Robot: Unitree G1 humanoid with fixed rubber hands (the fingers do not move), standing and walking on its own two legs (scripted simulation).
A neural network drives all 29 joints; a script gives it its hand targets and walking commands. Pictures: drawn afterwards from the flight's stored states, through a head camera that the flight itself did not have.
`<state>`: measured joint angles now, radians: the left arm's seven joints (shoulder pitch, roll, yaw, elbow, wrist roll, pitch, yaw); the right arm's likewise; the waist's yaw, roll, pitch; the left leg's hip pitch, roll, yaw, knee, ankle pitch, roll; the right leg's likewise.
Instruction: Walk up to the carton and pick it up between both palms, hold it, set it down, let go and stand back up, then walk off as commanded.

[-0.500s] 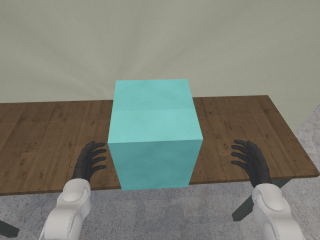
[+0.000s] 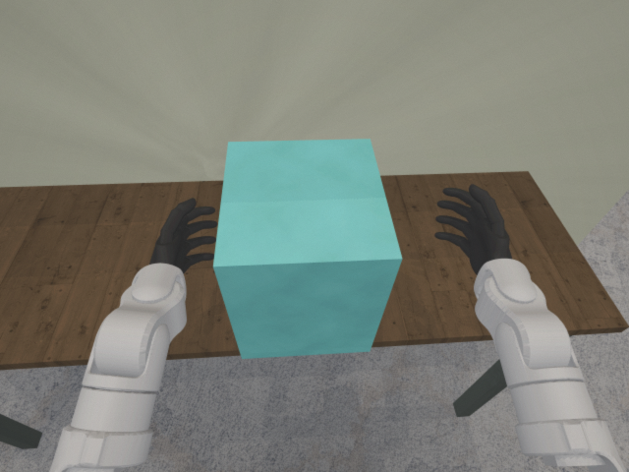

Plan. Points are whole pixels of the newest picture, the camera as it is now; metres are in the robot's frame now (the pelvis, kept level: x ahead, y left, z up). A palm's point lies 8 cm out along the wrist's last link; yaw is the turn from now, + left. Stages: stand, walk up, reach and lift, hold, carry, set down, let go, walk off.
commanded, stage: reach and lift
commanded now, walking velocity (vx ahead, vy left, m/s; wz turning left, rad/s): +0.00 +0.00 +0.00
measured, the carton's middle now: (303, 253) +0.40 +0.03 +0.02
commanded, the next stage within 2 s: none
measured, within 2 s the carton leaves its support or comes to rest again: neither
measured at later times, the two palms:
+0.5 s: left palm (172, 204) +0.38 +0.19 +0.14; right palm (457, 188) +0.42 -0.16 +0.14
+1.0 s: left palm (179, 226) +0.40 +0.21 +0.07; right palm (454, 237) +0.41 -0.18 +0.06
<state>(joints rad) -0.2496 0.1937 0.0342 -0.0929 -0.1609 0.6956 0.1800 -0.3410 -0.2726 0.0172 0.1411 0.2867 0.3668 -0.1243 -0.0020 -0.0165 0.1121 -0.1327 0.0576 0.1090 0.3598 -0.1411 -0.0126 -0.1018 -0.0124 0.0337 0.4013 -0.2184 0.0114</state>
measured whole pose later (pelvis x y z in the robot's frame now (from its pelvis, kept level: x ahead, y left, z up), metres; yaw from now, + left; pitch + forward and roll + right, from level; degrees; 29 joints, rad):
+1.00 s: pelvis +0.01 +0.00 +0.00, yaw +2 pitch +9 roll -1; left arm -0.58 0.22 0.04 0.48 -0.18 0.31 0.13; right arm -0.58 -0.27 0.02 0.67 0.32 0.14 -0.10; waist 0.00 -0.01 -0.04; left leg -0.45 0.07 0.06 0.43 -0.14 -0.01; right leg -0.37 0.00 -0.01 0.40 -0.20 0.01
